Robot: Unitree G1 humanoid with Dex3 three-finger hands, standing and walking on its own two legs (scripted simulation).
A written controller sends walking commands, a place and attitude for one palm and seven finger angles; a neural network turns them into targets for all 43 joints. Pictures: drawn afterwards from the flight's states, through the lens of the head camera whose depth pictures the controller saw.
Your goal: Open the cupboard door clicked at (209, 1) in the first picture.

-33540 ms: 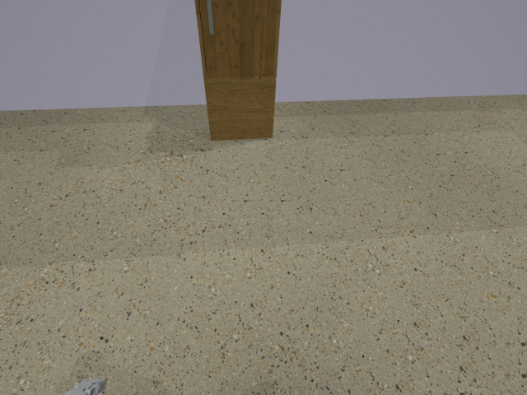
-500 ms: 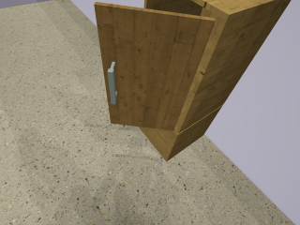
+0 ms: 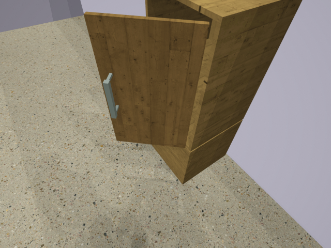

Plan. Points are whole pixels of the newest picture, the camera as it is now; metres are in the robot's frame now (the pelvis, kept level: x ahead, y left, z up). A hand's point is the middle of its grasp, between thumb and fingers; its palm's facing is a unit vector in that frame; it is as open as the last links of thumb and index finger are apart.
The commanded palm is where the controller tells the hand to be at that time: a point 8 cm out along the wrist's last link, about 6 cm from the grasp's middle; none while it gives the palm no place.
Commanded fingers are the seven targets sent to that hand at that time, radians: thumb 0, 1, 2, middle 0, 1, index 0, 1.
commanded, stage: come to a stop and stand still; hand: left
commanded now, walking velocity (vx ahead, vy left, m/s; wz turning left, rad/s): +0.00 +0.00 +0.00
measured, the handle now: (112, 96) +0.60 +0.22 -0.02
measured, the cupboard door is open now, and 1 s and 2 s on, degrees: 49 49 49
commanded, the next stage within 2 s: look again from close up in 0.80 s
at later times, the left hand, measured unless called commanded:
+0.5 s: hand out of the picture +0.01 +0.15 -0.18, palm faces +0.04 -0.99 -0.16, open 7.3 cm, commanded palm none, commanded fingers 0.00 0.90 0.90 -0.20 -0.30 -0.20 -0.30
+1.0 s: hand out of the picture +0.04 +0.18 -0.18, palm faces -0.02 -0.98 -0.20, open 7.3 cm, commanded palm none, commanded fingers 0.00 0.90 0.90 -0.20 -0.30 -0.20 -0.30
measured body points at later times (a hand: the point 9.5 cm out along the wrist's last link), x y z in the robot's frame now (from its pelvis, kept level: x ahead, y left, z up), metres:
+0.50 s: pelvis +0.03 -0.01 +0.00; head +0.05 +0.00 +0.45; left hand +0.01 +0.20 -0.16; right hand +0.03 -0.23 -0.16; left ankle +0.01 +0.14 -0.74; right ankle -0.06 -0.09 -0.74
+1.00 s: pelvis +0.03 +0.02 +0.00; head +0.07 +0.02 +0.44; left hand +0.04 +0.23 -0.16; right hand +0.04 -0.22 -0.16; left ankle +0.02 +0.14 -0.74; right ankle -0.05 -0.09 -0.74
